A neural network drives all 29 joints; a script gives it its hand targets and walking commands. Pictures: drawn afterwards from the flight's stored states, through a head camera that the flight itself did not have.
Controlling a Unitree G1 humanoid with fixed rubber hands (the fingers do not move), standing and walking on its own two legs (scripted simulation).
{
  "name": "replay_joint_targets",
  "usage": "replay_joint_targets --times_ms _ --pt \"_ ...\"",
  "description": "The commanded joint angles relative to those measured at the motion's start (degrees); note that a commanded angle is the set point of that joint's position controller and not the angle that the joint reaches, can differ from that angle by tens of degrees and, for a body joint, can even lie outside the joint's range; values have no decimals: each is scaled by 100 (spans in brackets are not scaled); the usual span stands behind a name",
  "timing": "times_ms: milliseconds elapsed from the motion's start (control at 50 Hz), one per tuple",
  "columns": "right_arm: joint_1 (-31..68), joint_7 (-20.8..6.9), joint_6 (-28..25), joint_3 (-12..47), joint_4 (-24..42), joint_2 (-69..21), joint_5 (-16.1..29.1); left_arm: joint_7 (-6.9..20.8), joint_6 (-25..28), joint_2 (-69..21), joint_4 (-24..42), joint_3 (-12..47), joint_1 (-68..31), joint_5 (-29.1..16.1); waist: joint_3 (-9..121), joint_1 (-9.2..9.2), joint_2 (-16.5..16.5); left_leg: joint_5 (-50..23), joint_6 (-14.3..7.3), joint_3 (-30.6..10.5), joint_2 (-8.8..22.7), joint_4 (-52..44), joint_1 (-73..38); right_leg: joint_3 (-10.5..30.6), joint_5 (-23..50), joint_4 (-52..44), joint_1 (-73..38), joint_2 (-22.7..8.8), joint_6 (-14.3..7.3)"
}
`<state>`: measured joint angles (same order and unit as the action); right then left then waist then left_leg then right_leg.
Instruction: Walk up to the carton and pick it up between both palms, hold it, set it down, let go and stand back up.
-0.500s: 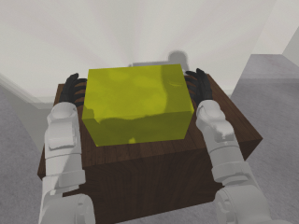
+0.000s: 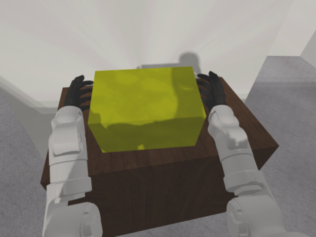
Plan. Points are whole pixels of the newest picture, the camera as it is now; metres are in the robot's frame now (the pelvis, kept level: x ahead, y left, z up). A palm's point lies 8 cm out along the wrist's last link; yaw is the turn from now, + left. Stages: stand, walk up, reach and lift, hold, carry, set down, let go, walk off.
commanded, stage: hold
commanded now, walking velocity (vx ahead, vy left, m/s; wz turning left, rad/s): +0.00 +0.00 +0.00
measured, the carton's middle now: (147, 109) +0.39 +0.00 +0.14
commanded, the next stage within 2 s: set down in 1.96 s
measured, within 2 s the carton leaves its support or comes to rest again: neither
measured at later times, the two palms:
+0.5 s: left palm (74, 109) +0.36 +0.18 +0.17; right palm (215, 104) +0.36 -0.17 +0.18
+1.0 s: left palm (72, 110) +0.35 +0.18 +0.17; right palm (215, 105) +0.35 -0.16 +0.18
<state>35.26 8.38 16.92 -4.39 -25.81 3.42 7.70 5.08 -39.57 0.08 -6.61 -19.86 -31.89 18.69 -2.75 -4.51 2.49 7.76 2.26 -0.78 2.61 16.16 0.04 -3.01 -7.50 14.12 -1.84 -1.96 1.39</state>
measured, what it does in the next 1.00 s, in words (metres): stands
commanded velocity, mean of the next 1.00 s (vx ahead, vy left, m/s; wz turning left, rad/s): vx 0.00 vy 0.00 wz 0.00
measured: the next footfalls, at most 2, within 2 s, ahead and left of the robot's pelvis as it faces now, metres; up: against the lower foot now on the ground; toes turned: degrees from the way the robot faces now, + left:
none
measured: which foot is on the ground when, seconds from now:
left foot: down 0.00-1.00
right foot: down 0.00-1.00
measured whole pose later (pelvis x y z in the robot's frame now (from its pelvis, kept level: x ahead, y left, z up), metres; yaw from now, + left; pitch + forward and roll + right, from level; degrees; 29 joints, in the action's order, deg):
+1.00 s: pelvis +0.00 +0.00 +0.00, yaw +0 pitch -9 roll -1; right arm 34.4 8.8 17.3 -3.0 -25.0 3.7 8.5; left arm 4.9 -40.2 0.5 -5.1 -19.1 -30.2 18.1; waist -2.6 -4.4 2.5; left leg 8.1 2.3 -0.6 2.9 16.6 -0.1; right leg -2.9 -7.5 14.1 -2.1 -1.7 1.3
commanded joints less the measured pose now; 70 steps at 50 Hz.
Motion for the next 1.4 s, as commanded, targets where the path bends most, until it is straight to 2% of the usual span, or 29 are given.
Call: replay_joint_targets --times_ms 0,680,720,820,1040,1380 --pt "3589 -851 -332 1980 1423 -2283 408 910 539 -2099 1041 2364 -3419 -931 2221 -26 -309 -1440 60 477 -594 26 -623 -327 971 -43 -490 512 3" --pt "3594 -854 -416 1982 1424 -2238 436 844 560 -2123 1099 2467 -3387 -957 2215 -23 -343 -1480 79 479 -582 41 -671 -332 921 -59 -426 518 -13" --pt "3505 -826 -383 2123 1621 -2218 495 836 498 -1975 1240 2459 -3150 -931 2351 -18 -344 -1657 56 455 -530 103 -751 -313 1144 -23 -568 511 -15" --pt "3530 -832 -298 2040 1564 -2214 486 847 440 -1970 1277 2458 -3276 -971 2145 -35 -393 -1406 45 458 -515 33 -594 -319 893 -64 -423 494 -42" --pt "3548 -833 -239 2003 1509 -2269 434 878 431 -1940 1169 2394 -3344 -973 2131 -32 -349 -1207 -1 479 -531 -23 -528 -296 859 -64 -463 468 -19" --pt "3581 -846 -252 2025 1527 -2273 480 878 423 -1968 1203 2401 -3358 -966 2237 -35 -384 -1403 32 466 -516 30 -605 -309 955 -42 -490 494 -26"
